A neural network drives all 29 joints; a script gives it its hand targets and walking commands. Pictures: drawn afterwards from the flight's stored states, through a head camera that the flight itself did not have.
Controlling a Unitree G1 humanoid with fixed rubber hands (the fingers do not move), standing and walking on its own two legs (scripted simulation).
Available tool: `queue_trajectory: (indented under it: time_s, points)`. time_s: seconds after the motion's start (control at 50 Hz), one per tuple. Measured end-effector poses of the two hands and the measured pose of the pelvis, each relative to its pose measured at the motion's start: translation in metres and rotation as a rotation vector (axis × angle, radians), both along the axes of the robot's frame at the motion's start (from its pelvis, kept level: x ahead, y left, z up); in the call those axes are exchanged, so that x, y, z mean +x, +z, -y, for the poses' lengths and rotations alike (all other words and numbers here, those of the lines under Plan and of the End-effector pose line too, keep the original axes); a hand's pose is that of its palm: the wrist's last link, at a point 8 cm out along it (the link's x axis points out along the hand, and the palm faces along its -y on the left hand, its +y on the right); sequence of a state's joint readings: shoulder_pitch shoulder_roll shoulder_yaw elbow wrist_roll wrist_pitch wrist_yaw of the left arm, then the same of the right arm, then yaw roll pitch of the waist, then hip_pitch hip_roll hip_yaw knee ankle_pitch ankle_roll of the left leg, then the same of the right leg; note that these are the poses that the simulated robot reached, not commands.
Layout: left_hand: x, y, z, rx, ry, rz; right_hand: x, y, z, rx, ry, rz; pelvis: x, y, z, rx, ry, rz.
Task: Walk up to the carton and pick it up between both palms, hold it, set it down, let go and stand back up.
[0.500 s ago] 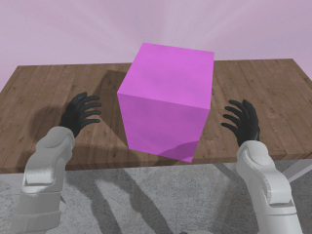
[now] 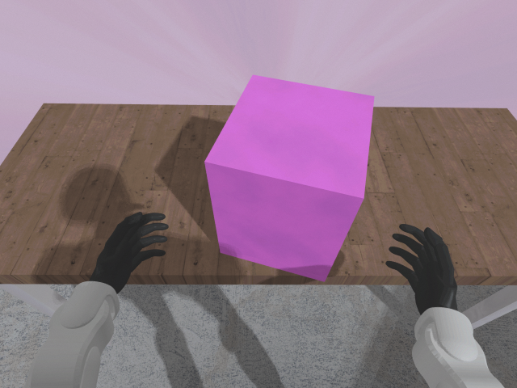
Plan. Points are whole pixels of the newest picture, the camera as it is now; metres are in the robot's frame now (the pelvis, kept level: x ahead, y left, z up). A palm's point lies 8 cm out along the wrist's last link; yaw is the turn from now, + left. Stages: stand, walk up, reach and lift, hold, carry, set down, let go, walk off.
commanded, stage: set down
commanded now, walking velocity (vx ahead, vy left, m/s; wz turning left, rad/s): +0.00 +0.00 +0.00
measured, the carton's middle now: (289, 182) +0.41 -0.03 +0.05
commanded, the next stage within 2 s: none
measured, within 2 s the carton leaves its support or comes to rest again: neither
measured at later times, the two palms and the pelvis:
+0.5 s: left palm (106, 328) +0.18 +0.23 +0.04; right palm (421, 332) +0.17 -0.18 +0.04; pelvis +0.01 +0.01 +0.00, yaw +1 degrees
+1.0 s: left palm (119, 357) +0.16 +0.22 +0.00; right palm (430, 350) +0.15 -0.21 +0.00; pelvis +0.00 -0.01 +0.00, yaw +1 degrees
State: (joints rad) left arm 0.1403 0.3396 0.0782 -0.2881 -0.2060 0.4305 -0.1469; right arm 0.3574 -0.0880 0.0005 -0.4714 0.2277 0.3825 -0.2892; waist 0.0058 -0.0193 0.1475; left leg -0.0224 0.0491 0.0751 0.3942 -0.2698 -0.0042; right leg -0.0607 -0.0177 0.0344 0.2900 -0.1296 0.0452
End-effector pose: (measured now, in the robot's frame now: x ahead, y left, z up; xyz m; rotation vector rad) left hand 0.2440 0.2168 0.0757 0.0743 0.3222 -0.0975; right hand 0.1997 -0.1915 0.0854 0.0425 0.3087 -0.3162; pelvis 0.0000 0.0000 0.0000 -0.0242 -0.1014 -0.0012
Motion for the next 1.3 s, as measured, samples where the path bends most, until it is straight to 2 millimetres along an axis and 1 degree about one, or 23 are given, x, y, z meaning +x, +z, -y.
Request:
queue_trajectory:
  time_s: [0.12, 0.26, 0.44, 0.58, 0.66, 0.88, 0.98, 1.14, 1.3]
  points:
    - [-0.016, -0.012, -0.007, 0.004, 0.019, -0.013, -0.013, -0.013, -0.002, 0.001, -0.002, -0.036, 0.002, 0.000, -0.002, -0.001, -0.003, 0.000]
    - [-0.036, -0.025, -0.011, -0.007, 0.039, -0.010, -0.019, -0.022, -0.004, -0.012, -0.001, -0.019, 0.004, -0.001, -0.004, -0.004, -0.002, 0.002]
    - [-0.056, -0.035, -0.009, -0.015, 0.042, -0.007, -0.030, -0.043, -0.005, -0.011, 0.000, -0.060, 0.005, -0.001, -0.006, -0.007, 0.008, 0.019]
    - [-0.069, -0.043, -0.009, -0.013, 0.055, -0.023, -0.036, -0.048, -0.005, -0.017, 0.012, -0.051, 0.005, -0.002, -0.005, -0.007, 0.009, 0.030]
    - [-0.075, -0.047, -0.007, -0.007, 0.060, -0.028, -0.041, -0.054, -0.001, -0.030, 0.014, -0.067, 0.005, -0.001, -0.003, -0.007, 0.010, 0.043]
    - [-0.086, -0.067, -0.002, 0.003, 0.084, -0.106, -0.048, -0.072, 0.009, -0.054, 0.056, -0.128, 0.000, -0.001, 0.004, 0.001, 0.011, 0.053]
    - [-0.089, -0.077, 0.001, 0.022, 0.099, -0.143, -0.048, -0.084, 0.017, -0.064, 0.073, -0.166, -0.001, -0.001, 0.008, 0.005, 0.015, 0.054]
    - [-0.091, -0.090, 0.006, 0.042, 0.128, -0.206, -0.041, -0.100, 0.024, -0.068, 0.124, -0.202, -0.001, -0.001, 0.016, 0.010, 0.024, 0.039]
    - [-0.098, -0.112, 0.007, 0.088, 0.167, -0.307, -0.039, -0.125, 0.035, -0.084, 0.169, -0.268, -0.001, -0.001, 0.023, 0.013, 0.035, 0.027]
